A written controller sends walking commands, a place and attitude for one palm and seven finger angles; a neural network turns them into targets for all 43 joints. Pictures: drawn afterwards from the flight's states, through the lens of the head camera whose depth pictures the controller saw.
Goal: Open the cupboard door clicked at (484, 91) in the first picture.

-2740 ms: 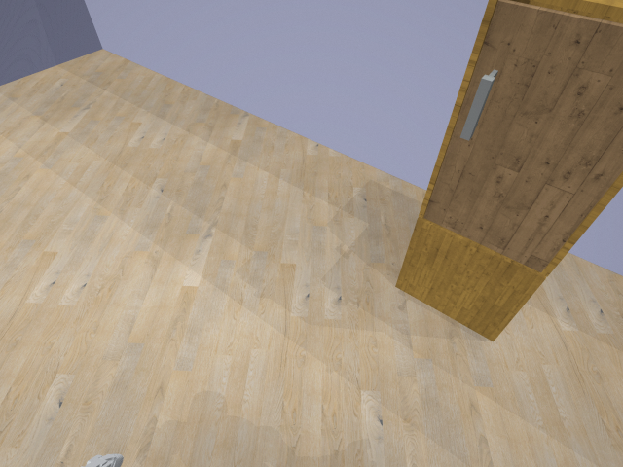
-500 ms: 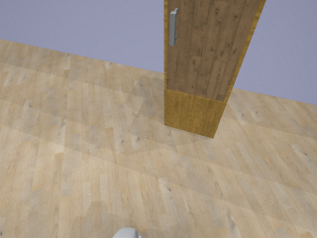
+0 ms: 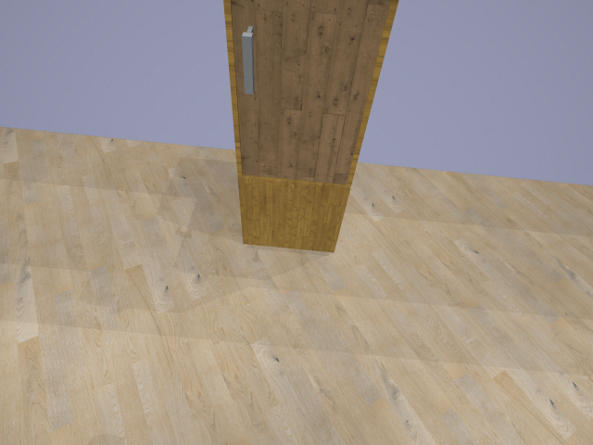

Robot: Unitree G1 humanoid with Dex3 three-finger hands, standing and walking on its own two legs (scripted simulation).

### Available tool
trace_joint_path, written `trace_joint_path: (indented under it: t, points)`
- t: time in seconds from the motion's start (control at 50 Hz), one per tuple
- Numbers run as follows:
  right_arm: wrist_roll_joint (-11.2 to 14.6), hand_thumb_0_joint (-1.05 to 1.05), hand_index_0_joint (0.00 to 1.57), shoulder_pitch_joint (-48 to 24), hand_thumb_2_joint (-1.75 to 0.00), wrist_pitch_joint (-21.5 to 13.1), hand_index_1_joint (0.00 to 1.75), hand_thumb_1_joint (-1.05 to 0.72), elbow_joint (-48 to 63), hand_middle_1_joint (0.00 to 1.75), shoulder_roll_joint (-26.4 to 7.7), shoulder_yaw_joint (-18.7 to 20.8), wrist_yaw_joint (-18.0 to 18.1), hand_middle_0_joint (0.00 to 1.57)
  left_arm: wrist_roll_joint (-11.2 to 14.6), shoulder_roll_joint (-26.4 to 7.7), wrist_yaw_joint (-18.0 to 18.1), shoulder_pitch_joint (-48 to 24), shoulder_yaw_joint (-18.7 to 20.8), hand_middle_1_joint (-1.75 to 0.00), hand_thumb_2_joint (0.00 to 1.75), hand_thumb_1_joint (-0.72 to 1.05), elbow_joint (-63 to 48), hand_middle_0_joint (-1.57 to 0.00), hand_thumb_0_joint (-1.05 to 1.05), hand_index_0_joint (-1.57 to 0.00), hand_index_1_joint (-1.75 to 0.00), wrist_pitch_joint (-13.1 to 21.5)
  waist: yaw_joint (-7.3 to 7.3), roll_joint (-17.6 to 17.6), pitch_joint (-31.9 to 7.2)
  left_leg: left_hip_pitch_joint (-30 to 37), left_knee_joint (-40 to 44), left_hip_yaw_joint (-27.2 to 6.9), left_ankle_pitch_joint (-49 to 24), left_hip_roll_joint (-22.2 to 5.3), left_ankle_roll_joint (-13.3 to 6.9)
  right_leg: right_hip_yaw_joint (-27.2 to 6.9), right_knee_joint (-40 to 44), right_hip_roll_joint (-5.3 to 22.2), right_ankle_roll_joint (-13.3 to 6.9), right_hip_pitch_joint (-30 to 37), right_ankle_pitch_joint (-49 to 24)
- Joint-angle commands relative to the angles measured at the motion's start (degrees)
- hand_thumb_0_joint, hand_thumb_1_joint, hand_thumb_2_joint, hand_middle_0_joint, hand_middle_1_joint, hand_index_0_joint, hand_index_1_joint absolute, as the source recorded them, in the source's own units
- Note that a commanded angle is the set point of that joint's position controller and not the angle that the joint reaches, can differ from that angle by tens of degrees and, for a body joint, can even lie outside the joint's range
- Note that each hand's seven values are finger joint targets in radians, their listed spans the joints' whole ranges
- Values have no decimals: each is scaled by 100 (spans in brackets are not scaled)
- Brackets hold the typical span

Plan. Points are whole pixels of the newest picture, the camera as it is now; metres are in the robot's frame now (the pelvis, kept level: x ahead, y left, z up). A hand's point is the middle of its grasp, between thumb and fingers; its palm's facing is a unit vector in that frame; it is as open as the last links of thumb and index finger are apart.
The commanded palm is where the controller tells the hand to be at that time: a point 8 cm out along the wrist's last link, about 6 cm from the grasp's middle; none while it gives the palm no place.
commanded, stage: take the last steps up to it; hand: left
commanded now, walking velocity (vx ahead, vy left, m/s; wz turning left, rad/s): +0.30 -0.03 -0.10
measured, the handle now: (249, 60) +0.92 +0.15 +0.05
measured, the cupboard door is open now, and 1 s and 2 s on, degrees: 0 0 0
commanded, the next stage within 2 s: come to a stop and stand still in 0.88 s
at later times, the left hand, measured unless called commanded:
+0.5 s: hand out of the picture +0.06 +0.19 -0.21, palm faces +0.00 -0.99 -0.15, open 7.3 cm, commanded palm none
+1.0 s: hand (215, 302) +0.39 +0.17 -0.18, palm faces -0.08 -0.98 -0.20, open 7.3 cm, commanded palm none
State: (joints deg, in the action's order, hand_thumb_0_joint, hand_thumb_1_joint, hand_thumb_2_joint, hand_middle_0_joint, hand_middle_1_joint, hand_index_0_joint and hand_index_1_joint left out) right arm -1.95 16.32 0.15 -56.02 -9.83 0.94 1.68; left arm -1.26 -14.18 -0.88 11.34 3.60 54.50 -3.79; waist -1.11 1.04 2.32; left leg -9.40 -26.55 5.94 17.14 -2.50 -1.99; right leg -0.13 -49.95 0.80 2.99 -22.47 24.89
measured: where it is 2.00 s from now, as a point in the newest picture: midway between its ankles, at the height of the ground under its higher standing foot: (285, 413)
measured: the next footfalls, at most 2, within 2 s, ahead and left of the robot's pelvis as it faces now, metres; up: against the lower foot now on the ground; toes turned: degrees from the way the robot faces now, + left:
right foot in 0.14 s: +0.01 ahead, -0.14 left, +0.00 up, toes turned -6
left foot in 0.48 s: +0.24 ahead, +0.12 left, +0.00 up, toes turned +8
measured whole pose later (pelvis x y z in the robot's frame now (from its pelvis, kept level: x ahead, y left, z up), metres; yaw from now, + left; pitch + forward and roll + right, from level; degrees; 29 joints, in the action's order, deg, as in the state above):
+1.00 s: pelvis +0.30 +0.00 -0.02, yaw -4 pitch -1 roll +1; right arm -1.9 24.8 -2.4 -66.4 -5.2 2.1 0.9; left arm -1.7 -8.9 -0.8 10.2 3.1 59.6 1.7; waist -3.0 -0.4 2.8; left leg -2.1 -27.9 11.2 24.2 -2.6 0.6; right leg 6.8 -31.7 4.1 -1.5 -21.4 9.8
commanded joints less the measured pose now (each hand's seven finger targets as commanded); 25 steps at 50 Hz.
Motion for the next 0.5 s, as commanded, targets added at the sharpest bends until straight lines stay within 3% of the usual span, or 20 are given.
trace_joint_path:
  t: [0.0, 0.04, 0.06, 0.08, 0.1, 0.12, 0.14, 0.16, 0.18, 0.22, 0.26, 0.36, 0.4, 0.42, 0.44, 0.46, 0.48]
  points:
    - [-13, 0, 20, 518, -90, -112, 30, -90, -12, 30, -1241, 340, 42, 20, -16, -81, -58, -491, -26, -30, 90, 90, -481, -20, 0, -20, -30, 197, -196, -1112, -17, 265, 980, -1333, -1098, -1613, -764, 362, 839, -21, -142, 27, 248]
    - [-8, 0, 20, 605, -90, -127, 30, -90, -140, 30, -1197, 332, 19, 20, -24, -35, -73, -336, -33, -30, 90, 90, -348, -20, 0, -20, -30, 284, -139, -1005, -47, 175, 760, -1248, -834, -1457, -616, 517, 1692, -117, -219, 520, -50]
    - [11, 0, 20, 564, -90, -129, 30, -90, -198, 30, -1148, 308, 11, 20, -16, -31, -63, -38, -26, -30, 90, 90, -204, -20, 0, -20, -30, 330, 37, -875, -132, -54, 457, -1068, -635, -1346, -449, 612, 2370, -150, -264, 1118, -575]
    - [50, 0, 20, 597, -90, -151, 30, -90, -236, 30, -980, 281, -11, 20, -21, -167, -26, 309, 12, -30, 90, 90, -25, -20, 0, -20, -30, 401, 175, -520, -282, -630, -113, -790, -449, -1124, -218, 344, 2941, 75, -396, 2094, -924]
    - [114, 0, 20, 532, -90, -196, 30, -90, -170, 30, -657, 190, -49, 20, -37, -544, 46, 871, 84, -30, 90, 90, 208, -20, 0, -20, -30, 483, 404, 461, -467, -1775, -1201, -40, 209, -676, 90, -707, 3252, 1058, -760, 3278, -691]
    - [87, 0, 20, 40, -90, -208, 30, -90, 96, 30, -450, 124, -72, 20, -8, -974, 111, 1419, 159, -30, 90, 90, 383, -20, 0, -20, -30, 487, 694, 1479, -230, -3033, -2387, 274, 1907, -152, 334, -2225, 3680, 2130, -1327, 3476, -823]
    - [30, 0, 20, -317, -90, -160, 30, -90, 207, 30, -704, 183, -84, 20, 40, -921, 177, 1627, 166, -30, 90, 90, 479, -20, 0, -20, -30, 507, 783, 1194, -116, -3196, -2937, -237, 1784, -336, 291, -2420, 3810, 2312, -1594, 3023, -448]
    - [26, 0, 20, -482, -90, -151, 30, -90, 158, 30, -634, 211, -119, 20, 17, -816, 196, 1422, 174, -30, 90, 90, 512, -20, 0, -20, -30, 536, 711, 1233, 267, -3356, -3268, -322, 1434, -454, 281, -2347, 3928, 2137, -1655, 2678, -84]
    - [18, 0, 20, -480, -90, -148, 30, -90, 93, 30, -645, 237, -156, 20, 5, -574, 204, 1217, 106, -30, 90, 90, 477, -20, 0, -20, -30, 551, 548, 866, 575, -3348, -3376, -367, 1081, -546, 292, -1951, 3941, 1967, -1573, 2316, -110]
    - [-1, 0, 20, -177, -90, -104, 30, -90, -77, 30, -433, 263, -207, 20, -34, -299, 217, 901, 39, -30, 90, 90, 413, -20, 0, -20, -30, 620, 234, 545, 676, -2866, -3235, -233, 577, -575, 377, -1162, 3925, 1659, -1341, 1655, -639]
    - [21, 0, 20, -8, -90, -71, 30, -90, -128, 30, -286, 270, -255, 20, -37, -322, 209, 825, 23, -30, 90, 90, 426, -20, 0, -20, -30, 681, 104, 550, 670, -2582, -2966, -94, 207, -549, 419, -714, 3992, 1503, -1231, 1366, -952]
    - [84, 0, 20, -177, -90, -139, 30, -90, 39, 30, -229, 280, -357, 20, -67, -516, 210, 833, 37, -30, 90, 90, 599, -20, 0, -20, -30, 733, 18, 801, 735, -1793, -1784, 34, -116, -505, 324, -389, 3851, 1449, -1083, 990, -1090]
    - [86, 0, 20, -58, -90, -190, 30, -90, -5, 30, -306, 292, -348, 20, -47, -539, 190, 897, 57, -30, 90, 90, 665, -20, 0, -20, -30, 706, -52, 614, 693, -1144, -1357, 247, -285, -328, 274, -259, 3558, 1329, -981, 818, -1076]
    - [66, 0, 20, 325, -90, -233, 30, -90, -119, 30, -359, 311, -315, 20, -34, -554, 182, 857, 70, -30, 90, 90, 691, -20, 0, -20, -30, 696, -251, 426, 535, -552, -993, 348, -405, -180, 258, -94, 3041, 1186, -899, 723, -1355]
    - [37, 0, 20, 987, -90, -278, 30, -90, -334, 30, -569, 360, -265, 20, -26, -436, 162, 910, 57, -30, 90, 90, 694, -20, 0, -20, -30, 682, -494, -144, 149, 396, -622, 323, -423, -73, 209, 147, 1994, 904, -789, 560, -1773]
    - [-50, 0, 20, 1784, -90, -340, 30, -90, -540, 30, -1094, 468, -177, 20, 26, -140, 125, 1081, 31, -30, 90, 90, 627, -20, 0, -20, -30, 651, -708, -1359, -367, 1241, 132, -1093, 122, -1055, -103, 605, 249, 314, -520, -45, -1138]
    - [-36, 0, 20, 2254, -90, -334, 30, -90, -637, 30, -1609, 529, -113, 20, 75, 108, 82, 1160, -14, -30, 90, 90, 433, -20, 0, -20, -30, 634, -685, -2483, -665, 1544, 1244, -3152, 576, -2266, -604, 693, -1519, -352, -376, -911, 901]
